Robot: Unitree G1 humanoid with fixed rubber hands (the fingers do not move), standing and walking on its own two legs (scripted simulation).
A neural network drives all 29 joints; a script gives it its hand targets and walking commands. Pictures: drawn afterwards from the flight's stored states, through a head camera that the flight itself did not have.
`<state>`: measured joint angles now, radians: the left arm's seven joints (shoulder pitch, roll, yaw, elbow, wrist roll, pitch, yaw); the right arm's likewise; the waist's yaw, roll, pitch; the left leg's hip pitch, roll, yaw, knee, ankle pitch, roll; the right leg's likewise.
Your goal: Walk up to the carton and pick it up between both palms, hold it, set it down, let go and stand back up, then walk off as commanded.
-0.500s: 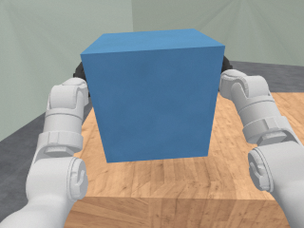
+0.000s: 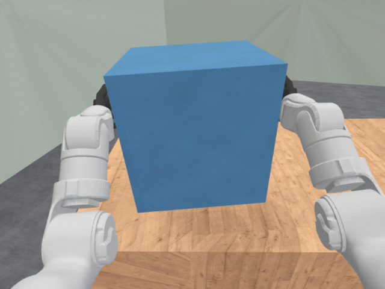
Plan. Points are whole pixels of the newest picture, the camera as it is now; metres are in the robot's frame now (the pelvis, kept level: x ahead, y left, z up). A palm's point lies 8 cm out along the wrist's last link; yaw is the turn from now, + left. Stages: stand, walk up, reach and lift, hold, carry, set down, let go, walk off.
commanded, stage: hold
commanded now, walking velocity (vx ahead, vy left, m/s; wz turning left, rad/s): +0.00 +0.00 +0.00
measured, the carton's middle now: (194, 121) +0.40 -0.02 +0.25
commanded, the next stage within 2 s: none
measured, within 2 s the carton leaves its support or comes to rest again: neither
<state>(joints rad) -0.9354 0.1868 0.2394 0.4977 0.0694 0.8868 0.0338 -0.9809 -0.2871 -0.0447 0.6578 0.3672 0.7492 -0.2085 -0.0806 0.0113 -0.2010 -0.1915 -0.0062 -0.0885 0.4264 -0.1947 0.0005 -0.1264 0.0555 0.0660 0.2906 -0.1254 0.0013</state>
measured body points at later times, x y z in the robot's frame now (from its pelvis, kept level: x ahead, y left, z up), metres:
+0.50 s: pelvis -0.01 -0.01 +0.00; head -0.10 +0.00 +0.44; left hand +0.39 +0.16 +0.30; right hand +0.38 -0.20 +0.30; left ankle +0.02 +0.11 -0.75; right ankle +0.02 -0.13 -0.75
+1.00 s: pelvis +0.01 +0.00 +0.00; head -0.08 +0.01 +0.44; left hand +0.40 +0.17 +0.28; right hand +0.38 -0.20 +0.29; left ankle +0.02 +0.11 -0.75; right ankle +0.02 -0.13 -0.75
